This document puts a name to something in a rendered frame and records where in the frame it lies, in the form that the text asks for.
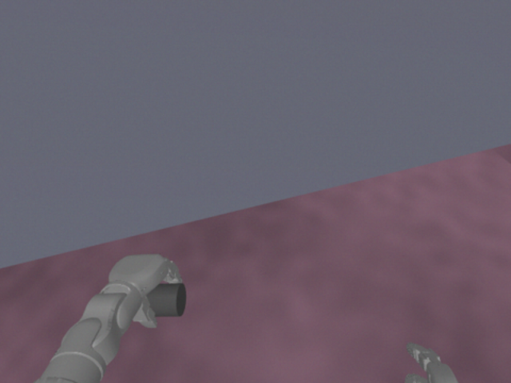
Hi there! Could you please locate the left robot hand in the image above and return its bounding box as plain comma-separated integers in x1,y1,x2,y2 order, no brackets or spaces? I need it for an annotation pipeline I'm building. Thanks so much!
109,254,183,328

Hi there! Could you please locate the can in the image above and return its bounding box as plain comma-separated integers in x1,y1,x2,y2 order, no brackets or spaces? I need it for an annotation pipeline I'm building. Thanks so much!
146,283,186,317

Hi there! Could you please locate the left robot arm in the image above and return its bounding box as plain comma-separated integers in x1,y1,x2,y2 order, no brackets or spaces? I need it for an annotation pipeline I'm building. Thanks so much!
33,281,142,383

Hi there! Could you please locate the right robot hand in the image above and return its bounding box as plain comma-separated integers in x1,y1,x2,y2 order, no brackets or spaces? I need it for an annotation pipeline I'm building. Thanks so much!
405,342,458,383

